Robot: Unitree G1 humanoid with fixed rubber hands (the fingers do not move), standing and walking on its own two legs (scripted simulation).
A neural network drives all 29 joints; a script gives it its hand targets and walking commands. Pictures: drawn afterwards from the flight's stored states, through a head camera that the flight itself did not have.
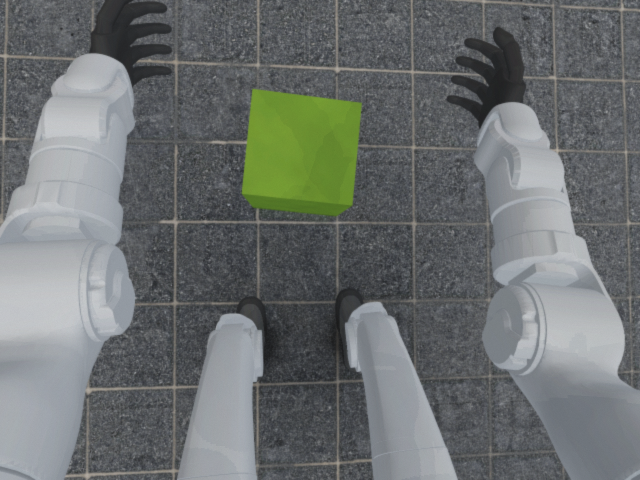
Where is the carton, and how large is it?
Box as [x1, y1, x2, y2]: [242, 89, 361, 215]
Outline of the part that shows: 252,89 242,185 242,194 253,207 327,215 337,215 352,204 361,103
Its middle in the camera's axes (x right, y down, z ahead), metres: -0.05 -0.17 +0.86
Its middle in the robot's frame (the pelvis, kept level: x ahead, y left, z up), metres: +0.53 -0.03 -0.53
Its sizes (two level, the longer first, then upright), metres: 0.210 0.200 0.250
